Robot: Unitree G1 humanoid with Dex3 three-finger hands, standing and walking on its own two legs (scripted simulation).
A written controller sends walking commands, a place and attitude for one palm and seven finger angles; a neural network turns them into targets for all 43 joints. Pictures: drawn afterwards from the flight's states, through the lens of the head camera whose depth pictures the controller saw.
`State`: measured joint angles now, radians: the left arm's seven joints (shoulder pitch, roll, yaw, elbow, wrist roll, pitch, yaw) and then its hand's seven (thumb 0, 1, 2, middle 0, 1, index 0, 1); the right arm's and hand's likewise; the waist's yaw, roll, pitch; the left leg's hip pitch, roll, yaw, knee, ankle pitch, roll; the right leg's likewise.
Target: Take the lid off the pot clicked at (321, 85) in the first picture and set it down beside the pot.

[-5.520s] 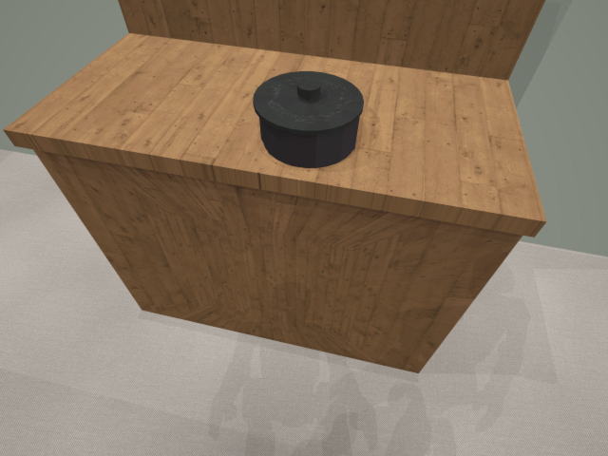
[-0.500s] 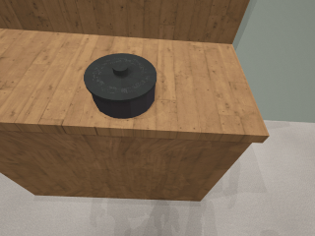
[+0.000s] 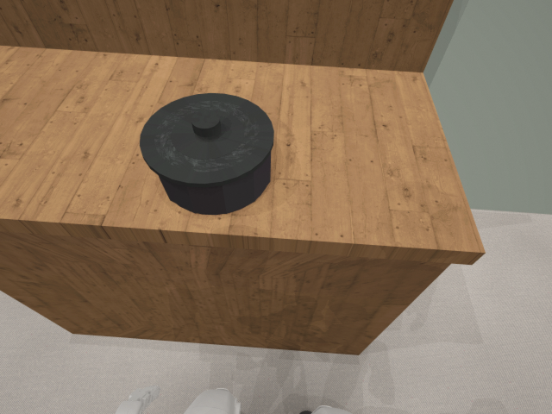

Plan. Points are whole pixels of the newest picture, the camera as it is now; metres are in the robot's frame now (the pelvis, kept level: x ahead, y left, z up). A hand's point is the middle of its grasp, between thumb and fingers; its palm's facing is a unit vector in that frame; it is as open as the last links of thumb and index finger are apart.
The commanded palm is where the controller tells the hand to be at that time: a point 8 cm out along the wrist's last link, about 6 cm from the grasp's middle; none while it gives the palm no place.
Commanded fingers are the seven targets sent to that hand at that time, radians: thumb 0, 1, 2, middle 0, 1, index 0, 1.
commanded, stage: come to a stop and stand still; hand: left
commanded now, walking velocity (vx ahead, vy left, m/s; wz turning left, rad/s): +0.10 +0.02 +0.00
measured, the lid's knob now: (206, 123) +0.47 +0.13 +0.14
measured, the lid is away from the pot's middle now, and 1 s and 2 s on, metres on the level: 0.00 0.00 0.00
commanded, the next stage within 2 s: look again from close up in 1.12 s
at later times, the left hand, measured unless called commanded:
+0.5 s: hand out of the picture -0.02 +0.22 -0.17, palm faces +0.02 -0.99 -0.16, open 7.4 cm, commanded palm none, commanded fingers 0.00 0.90 0.90 -0.20 -0.30 -0.20 -0.30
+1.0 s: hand out of the picture +0.00 +0.16 -0.17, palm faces +0.04 -0.98 -0.20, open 7.3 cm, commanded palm none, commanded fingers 0.00 0.90 0.90 -0.20 -0.30 -0.20 -0.30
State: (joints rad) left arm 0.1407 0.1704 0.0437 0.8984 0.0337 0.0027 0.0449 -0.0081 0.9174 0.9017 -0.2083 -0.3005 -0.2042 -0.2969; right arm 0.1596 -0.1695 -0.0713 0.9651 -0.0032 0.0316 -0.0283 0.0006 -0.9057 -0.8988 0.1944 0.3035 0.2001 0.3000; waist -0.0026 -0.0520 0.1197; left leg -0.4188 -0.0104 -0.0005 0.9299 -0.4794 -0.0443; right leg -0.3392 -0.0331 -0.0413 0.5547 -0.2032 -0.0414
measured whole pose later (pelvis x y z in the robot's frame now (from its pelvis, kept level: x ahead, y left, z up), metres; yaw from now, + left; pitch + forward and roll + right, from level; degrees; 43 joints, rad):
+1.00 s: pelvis -0.03 -0.02 +0.00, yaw +0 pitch -1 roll +0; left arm 0.27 0.17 0.02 1.05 0.01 -0.01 0.03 0.01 0.93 0.90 -0.20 -0.30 -0.20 -0.30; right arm 0.27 -0.13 -0.02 1.11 -0.01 0.00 -0.04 0.00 -0.91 -0.90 0.20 0.30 0.20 0.30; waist -0.01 -0.02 0.04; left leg -0.24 0.05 -0.01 0.47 -0.21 -0.05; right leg -0.09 0.04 0.00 0.45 -0.34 -0.04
